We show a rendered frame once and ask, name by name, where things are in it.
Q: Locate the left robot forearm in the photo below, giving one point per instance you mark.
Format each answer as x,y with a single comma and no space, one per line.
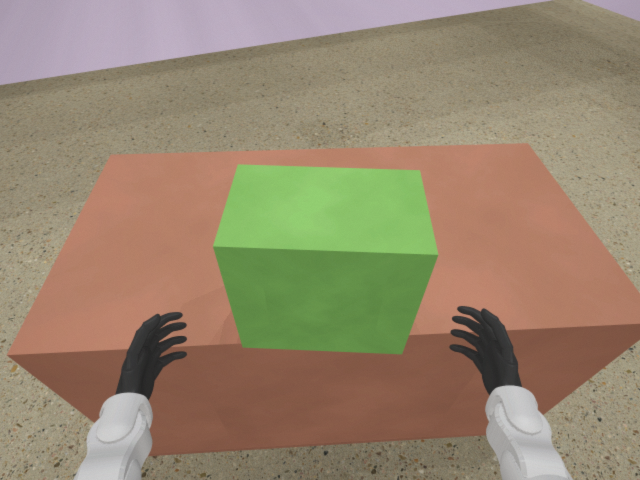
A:
119,442

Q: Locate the right robot forearm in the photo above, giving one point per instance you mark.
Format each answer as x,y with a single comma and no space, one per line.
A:
521,437

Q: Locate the left robot hand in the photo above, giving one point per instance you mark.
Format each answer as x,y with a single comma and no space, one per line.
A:
143,363

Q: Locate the right robot hand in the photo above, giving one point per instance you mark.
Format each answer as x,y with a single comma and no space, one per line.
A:
495,358

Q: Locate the carton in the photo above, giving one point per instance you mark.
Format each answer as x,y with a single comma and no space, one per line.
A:
325,258

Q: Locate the pedestal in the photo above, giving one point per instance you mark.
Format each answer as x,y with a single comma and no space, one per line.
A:
508,238

